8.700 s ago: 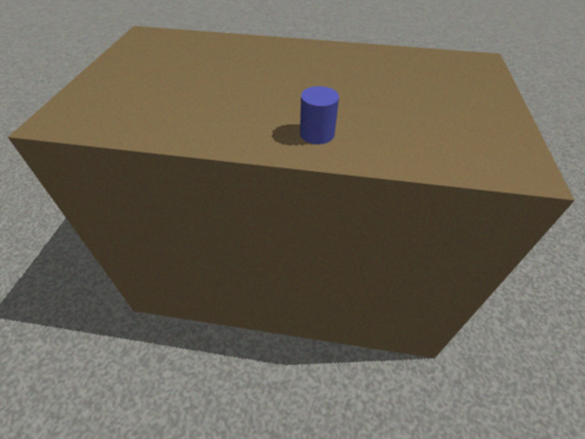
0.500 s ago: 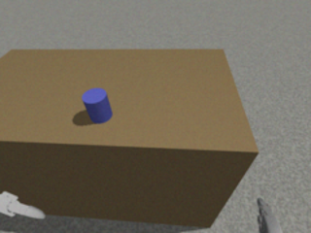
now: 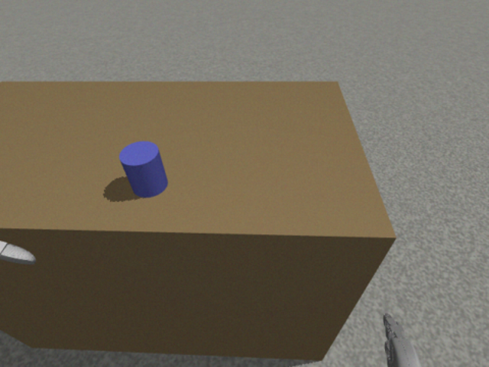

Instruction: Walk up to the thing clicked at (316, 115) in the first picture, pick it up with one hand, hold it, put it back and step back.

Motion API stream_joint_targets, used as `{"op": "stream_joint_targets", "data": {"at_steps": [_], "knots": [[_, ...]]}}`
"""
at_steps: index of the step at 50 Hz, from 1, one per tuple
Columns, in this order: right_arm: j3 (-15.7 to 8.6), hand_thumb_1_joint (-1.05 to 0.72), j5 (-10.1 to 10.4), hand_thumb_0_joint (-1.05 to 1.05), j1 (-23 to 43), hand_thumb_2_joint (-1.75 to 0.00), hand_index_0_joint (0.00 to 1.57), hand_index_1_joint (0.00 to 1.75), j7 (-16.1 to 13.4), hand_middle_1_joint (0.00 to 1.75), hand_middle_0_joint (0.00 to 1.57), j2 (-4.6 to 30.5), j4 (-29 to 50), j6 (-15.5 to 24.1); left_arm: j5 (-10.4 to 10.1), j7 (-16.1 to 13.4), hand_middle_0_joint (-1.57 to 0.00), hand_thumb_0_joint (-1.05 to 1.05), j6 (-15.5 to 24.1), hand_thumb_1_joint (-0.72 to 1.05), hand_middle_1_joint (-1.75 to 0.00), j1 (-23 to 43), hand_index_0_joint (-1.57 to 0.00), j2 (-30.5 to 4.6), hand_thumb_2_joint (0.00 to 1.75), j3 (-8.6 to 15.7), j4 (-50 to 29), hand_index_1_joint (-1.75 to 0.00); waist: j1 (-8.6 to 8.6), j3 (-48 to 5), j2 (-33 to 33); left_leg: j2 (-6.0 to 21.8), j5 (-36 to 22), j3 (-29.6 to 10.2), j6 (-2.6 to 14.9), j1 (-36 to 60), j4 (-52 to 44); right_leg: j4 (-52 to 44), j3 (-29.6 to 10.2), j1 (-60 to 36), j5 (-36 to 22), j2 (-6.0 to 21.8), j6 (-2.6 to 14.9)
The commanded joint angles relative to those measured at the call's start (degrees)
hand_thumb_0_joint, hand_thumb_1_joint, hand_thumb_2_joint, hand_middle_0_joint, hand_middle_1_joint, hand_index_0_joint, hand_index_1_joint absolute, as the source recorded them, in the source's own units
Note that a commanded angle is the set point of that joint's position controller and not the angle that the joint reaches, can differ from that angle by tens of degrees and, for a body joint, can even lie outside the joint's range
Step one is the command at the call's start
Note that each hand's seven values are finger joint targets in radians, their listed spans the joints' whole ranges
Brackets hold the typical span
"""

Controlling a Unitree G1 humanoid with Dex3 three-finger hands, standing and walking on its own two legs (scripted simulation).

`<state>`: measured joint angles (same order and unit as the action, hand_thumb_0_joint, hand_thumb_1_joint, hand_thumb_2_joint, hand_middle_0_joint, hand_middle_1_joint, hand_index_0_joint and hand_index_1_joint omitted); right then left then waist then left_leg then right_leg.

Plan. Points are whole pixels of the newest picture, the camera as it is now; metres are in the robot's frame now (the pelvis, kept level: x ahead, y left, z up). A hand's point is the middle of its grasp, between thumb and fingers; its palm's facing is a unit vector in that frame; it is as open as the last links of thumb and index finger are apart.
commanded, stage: go down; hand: left
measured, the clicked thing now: (145, 169) +0.48 +0.22 +0.07
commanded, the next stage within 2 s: none
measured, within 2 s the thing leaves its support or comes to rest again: neither
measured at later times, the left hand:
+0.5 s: hand out of the picture +0.33 +0.37 +0.21, palm faces +0.24 -0.97 -0.09, open 17.5 cm
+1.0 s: hand out of the picture +0.36 +0.39 +0.21, palm faces +0.22 -0.97 -0.01, open 17.8 cm
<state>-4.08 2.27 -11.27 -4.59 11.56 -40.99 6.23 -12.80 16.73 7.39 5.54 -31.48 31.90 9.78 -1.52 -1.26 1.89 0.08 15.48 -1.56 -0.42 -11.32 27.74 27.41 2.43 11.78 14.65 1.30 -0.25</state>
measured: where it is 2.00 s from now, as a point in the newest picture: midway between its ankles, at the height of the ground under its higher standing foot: outside the picture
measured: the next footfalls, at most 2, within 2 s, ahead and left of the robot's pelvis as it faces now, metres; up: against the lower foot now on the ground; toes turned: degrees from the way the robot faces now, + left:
none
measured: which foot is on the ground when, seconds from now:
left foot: down 0.00-1.00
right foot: down 0.00-1.00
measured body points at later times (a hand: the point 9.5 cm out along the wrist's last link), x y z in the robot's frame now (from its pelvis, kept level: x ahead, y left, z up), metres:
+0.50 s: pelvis +0.00 +0.01 +0.00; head +0.00 +0.00 +0.45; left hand +0.31 +0.42 +0.22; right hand +0.16 -0.25 -0.08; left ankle -0.01 +0.12 -0.74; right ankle +0.00 -0.12 -0.74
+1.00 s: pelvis +0.01 +0.01 +0.00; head +0.01 +0.01 +0.45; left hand +0.34 +0.44 +0.21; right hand +0.16 -0.25 -0.08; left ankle -0.01 +0.12 -0.74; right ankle +0.00 -0.12 -0.74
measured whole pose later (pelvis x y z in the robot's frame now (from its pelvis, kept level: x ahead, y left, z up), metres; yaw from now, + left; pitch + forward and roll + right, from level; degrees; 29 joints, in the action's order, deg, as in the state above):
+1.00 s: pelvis +0.01 +0.01 +0.00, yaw -1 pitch +5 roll -1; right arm 0.8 1.2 -13.1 -10.2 13.8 -39.8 12.8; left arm -11.1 31.3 -6.2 32.8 -46.5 35.6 49.1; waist 0.9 -6.0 0.3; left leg 0.2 15.5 -0.9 0.3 -17.5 27.7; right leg 25.2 1.8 17.2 13.2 1.1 -0.8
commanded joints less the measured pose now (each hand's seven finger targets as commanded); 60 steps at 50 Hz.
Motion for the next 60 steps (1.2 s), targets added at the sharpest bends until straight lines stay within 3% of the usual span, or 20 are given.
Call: {"op": "stream_joint_targets", "data": {"at_steps": [1,5,6,9,10,14,15,17,18,20,22,24,31,35,41,43,46,53,58,60], "knots": [[-2.19,0.52,0.23,0.0,6.2,-0.06,0.05,0.05,-1.48,0.05,0.05,10.02,10.39,4.23,-2.13,3.25,-0.03,0.0,-0.45,-0.46,-0.01,17.24,-0.01,-20.03,0.09,7.15,-3.09,-0.03,-0.48,-10.19,2.73,-0.77,-15.41,0.87,0.72,1.78,-4.23,-3.2,1.26,-2.99,-12.32,-0.86,1.14],[-2.01,0.52,0.18,0.0,5.16,-0.06,0.05,0.05,-2.02,0.05,0.05,10.16,10.75,5.16,-2.24,5.32,-0.03,0.0,-1.95,-0.48,-0.01,22.59,-0.01,-23.09,0.09,8.06,-0.07,-0.02,-0.2,-11.3,2.31,-1.17,-13.36,1.26,1.3,1.66,-4.09,-3.92,0.87,-2.13,-10.92,-0.6,0.85],[0.2,0.52,0.21,0.0,3.67,-0.06,0.05,0.05,-1.86,0.05,0.05,7.78,8.89,5.22,-2.26,5.93,-0.02,0.0,-2.3,-0.46,0.0,23.88,-0.01,-23.44,0.09,8.08,0.48,-0.02,-0.8,-9.21,3.21,-1.23,-12.47,1.36,1.27,0.44,-4.24,-4.13,0.84,-1.07,-9.91,-0.6,0.9],[-1.8,0.53,-0.12,0.0,2.85,-0.06,0.05,0.05,-2.51,0.05,0.05,10.88,9.74,5.93,-2.13,7.18,-0.02,0.0,-3.06,-0.49,-0.01,26.97,-0.01,-24.99,0.1,8.36,4.98,-0.03,0.47,-11.84,3.23,-0.81,-14.44,1.05,1.1,2.01,-3.95,-3.62,0.74,-1.05,-11.62,-0.85,0.93],[-0.04,0.54,-0.13,0.0,2.94,-0.05,0.05,0.05,-2.45,0.05,0.05,8.9,8.06,5.9,-2.07,7.62,-0.02,0.0,-3.05,-0.46,-0.01,29.69,-0.01,-25.8,0.1,7.95,3.08,-0.02,-0.31,-11.96,5.39,-0.8,-15.04,0.91,0.89,1.54,-4.03,-3.43,0.87,-0.88,-12.0,-0.85,1.1],[-0.6,0.53,-0.48,0.0,4.3,-0.06,0.05,0.05,-3.32,0.05,0.05,10.58,8.62,6.95,-1.56,8.81,-0.03,0.0,-4.47,-0.48,-0.01,33.34,-0.01,-27.72,0.1,7.76,7.79,-0.03,0.37,-14.16,4.73,-0.81,-17.4,0.75,1.02,2.07,-3.43,-3.07,0.67,-1.23,-14.41,-0.83,1.14],[0.82,0.53,-0.41,0.0,4.49,-0.06,0.05,0.05,-3.28,0.05,0.05,8.81,7.96,6.97,-1.35,9.35,-0.03,0.0,-4.73,-0.49,0.0,35.08,-0.01,-27.63,0.1,6.94,8.23,-0.02,0.59,-14.66,6.3,-0.81,-18.47,0.83,0.94,2.53,-3.14,-3.04,0.6,-0.85,-15.33,-0.75,1.14],[0.61,0.54,-0.59,0.0,3.77,-0.06,0.05,0.05,-3.81,0.05,0.05,9.8,7.29,7.17,-1.28,10.11,-0.03,0.0,-5.47,-0.5,0.0,35.67,-0.01,-29.75,0.1,8.15,11.67,-0.02,0.36,-14.7,5.56,-0.76,-17.78,0.61,0.93,2.39,-3.38,-3.29,0.77,-0.42,-14.31,-1.0,1.16],[1.03,0.54,-0.51,0.0,3.98,-0.06,0.05,0.05,-3.94,0.05,0.05,8.9,6.93,7.26,-1.31,10.55,-0.03,0.0,-5.72,-0.5,0.0,37.89,-0.02,-28.76,0.08,6.33,10.72,-0.02,0.92,-13.87,6.57,-0.94,-16.41,0.84,1.12,2.36,-3.56,-3.58,0.75,0.55,-13.66,-0.86,1.17],[-1.2,0.53,-0.77,0.0,4.27,-0.06,0.05,0.05,-4.54,0.05,0.05,12.4,7.12,7.77,-1.3,11.15,-0.03,0.0,-6.67,-0.52,-0.01,37.05,-0.02,-30.39,0.08,7.4,15.73,-0.02,1.34,-13.54,4.46,-0.85,-15.67,0.64,1.22,2.29,-3.74,-3.84,0.8,1.12,-12.99,-1.07,1.09],[1.89,0.54,-0.78,0.0,3.28,-0.06,0.05,0.05,-4.5,0.05,0.05,9.2,7.79,8.01,-1.22,11.77,-0.03,0.0,-6.86,-0.54,-0.01,41.46,-0.02,-31.57,0.09,7.52,14.12,-0.03,1.0,-15.93,5.54,-0.86,-17.34,0.66,1.22,3.19,-3.36,-3.76,0.85,0.51,-14.4,-0.95,1.09],[0.41,0.53,-0.94,0.0,2.08,-0.06,0.05,0.05,-4.82,0.05,0.05,10.68,6.48,8.2,-0.79,12.2,-0.03,0.0,-7.55,-0.55,-0.01,39.98,-0.02,-32.17,0.09,7.5,18.9,-0.03,1.15,-15.1,5.7,-0.65,-17.61,0.47,0.93,2.92,-3.51,-3.66,1.01,1.49,-13.94,-1.2,1.26],[1.18,0.53,-1.05,0.0,3.41,-0.06,0.05,0.05,-5.6,0.05,0.05,10.76,8.57,9.43,-0.61,13.13,-0.04,0.0,-8.18,-0.61,-0.02,44.17,-0.03,-34.3,0.07,6.99,22.67,-0.03,1.08,-14.35,4.32,-1.31,-13.48,0.81,1.69,1.25,-3.79,-4.76,0.72,2.14,-11.31,-0.91,0.92],[3.21,0.54,-1.14,0.0,3.89,-0.06,0.05,0.05,-5.75,0.05,0.05,9.27,9.2,9.69,-0.34,13.73,-0.03,0.0,-8.07,-0.6,-0.01,46.75,-0.03,-35.18,0.07,6.6,23.72,-0.03,1.31,-16.78,5.21,-1.19,-14.77,0.64,1.6,1.89,-3.22,-4.44,0.61,2.15,-12.43,-0.94,0.94],[2.43,0.53,-1.19,0.0,2.45,-0.06,0.05,0.05,-6.46,0.05,0.05,10.57,8.0,9.41,0.17,14.22,-0.04,0.0,-9.38,-0.6,-0.02,46.01,-0.03,-36.94,0.07,7.07,28.33,-0.03,1.68,-17.07,5.61,-1.17,-17.21,0.73,1.49,2.02,-2.64,-4.07,0.45,2.07,-14.39,-0.99,1.04],[0.87,0.53,-1.17,0.0,3.5,-0.06,0.05,0.05,-6.69,0.05,0.05,12.09,9.74,9.55,0.08,14.47,-0.04,0.0,-9.37,-0.61,-0.02,49.25,-0.03,-37.26,0.07,6.72,25.81,-0.03,2.47,-19.48,6.49,-0.86,-19.77,0.52,1.26,3.76,-2.3,-3.78,0.6,2.35,-16.08,-1.12,1.25],[2.61,0.53,-1.12,0.0,1.71,-0.06,0.05,0.05,-6.63,0.05,0.05,9.97,8.4,9.61,0.3,14.43,-0.04,0.0,-10.41,-0.61,-0.02,47.36,-0.03,-37.78,0.06,7.18,27.1,-0.03,1.54,-17.44,6.85,-0.97,-18.64,0.37,1.32,2.09,-2.62,-4.01,0.86,2.35,-15.0,-1.18,1.29],[1.59,0.52,-1.15,0.0,0.95,-0.06,0.05,0.05,-6.52,0.05,0.05,11.18,7.47,9.42,0.01,14.84,-0.04,0.0,-10.61,-0.61,-0.02,48.27,-0.04,-37.89,0.06,6.92,28.19,-0.04,2.37,-17.56,7.45,-0.26,-21.74,0.05,0.86,3.29,-1.81,-3.62,1.05,4.03,-16.01,-1.63,1.62],[3.68,0.53,-1.18,0.0,3.69,-0.06,0.05,0.05,-6.26,0.05,0.05,9.34,9.56,9.8,0.37,14.6,-0.04,0.0,-10.2,-0.61,-0.02,51.31,-0.04,-39.0,0.06,7.18,27.75,-0.03,1.54,-19.03,6.97,-0.54,-21.02,0.07,1.07,2.47,-1.3,-3.41,0.87,2.62,-15.98,-1.35,1.4],[1.63,0.52,-1.33,0.0,2.19,-0.06,0.05,0.05,-6.32,0.05,0.05,11.17,7.19,9.56,0.68,14.79,-0.04,0.0,-9.76,-0.61,-0.02,50.89,-0.04,-39.71,0.06,7.14,28.35,-0.03,2.34,-19.23,7.8,-0.43,-22.59,0.05,0.88,2.58,-1.07,-3.04,0.66,3.35,-17.26,-1.39,1.53]]}}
